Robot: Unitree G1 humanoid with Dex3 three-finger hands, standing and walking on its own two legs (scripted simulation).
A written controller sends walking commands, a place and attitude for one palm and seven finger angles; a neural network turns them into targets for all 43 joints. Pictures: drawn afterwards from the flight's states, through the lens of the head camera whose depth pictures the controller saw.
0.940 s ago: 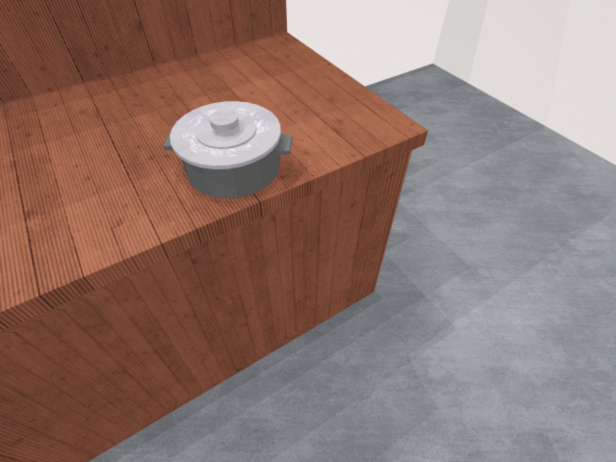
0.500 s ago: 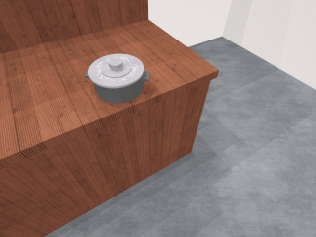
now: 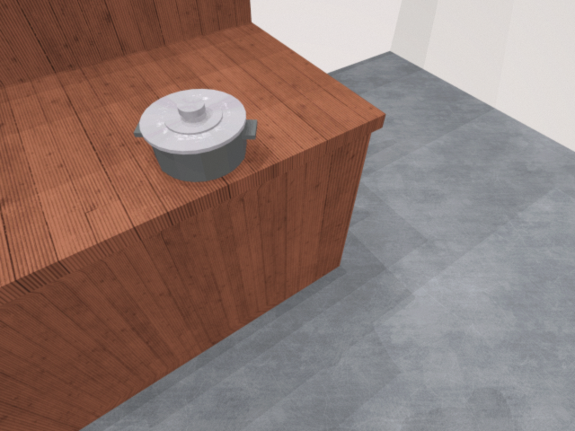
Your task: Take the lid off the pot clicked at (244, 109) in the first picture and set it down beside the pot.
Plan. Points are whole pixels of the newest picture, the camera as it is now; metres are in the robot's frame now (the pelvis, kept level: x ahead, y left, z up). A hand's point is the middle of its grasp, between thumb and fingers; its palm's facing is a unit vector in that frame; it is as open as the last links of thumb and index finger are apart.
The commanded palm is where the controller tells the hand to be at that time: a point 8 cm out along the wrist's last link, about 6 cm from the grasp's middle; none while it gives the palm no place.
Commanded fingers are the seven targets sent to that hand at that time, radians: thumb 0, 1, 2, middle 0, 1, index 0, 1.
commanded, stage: walk to a spot facing it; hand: left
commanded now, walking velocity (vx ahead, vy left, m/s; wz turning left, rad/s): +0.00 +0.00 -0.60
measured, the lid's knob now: (191, 107) +0.63 +0.23 +0.09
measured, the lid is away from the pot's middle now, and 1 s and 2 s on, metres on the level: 0.00 0.00 0.00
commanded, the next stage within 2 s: none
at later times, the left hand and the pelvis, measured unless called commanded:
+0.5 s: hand out of the picture +0.07 +0.14 -0.15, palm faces -0.16 -0.95 -0.26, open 7.4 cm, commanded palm none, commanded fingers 0.00 0.90 0.90 -0.20 -0.30 -0.20 -0.30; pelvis +0.01 -0.05 +0.01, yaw -16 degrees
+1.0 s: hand (211, 377) +0.22 +0.15 -0.16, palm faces -0.50 -0.83 -0.26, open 7.4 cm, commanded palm none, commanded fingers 0.00 0.90 0.90 -0.20 -0.30 -0.20 -0.30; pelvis +0.04 -0.01 +0.01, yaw -34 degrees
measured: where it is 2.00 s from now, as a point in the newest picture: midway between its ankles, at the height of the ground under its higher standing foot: outside the picture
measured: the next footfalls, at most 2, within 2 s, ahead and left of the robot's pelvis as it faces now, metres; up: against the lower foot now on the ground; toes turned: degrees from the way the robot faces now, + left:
left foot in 0.78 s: +0.11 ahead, +0.09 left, +0.00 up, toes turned -28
right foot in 1.16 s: -0.01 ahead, -0.17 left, +0.00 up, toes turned -44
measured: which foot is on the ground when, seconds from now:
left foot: down 0.00-0.14, up 0.16-0.76, down 0.78-1.00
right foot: down 0.00-0.76, up 0.78-1.00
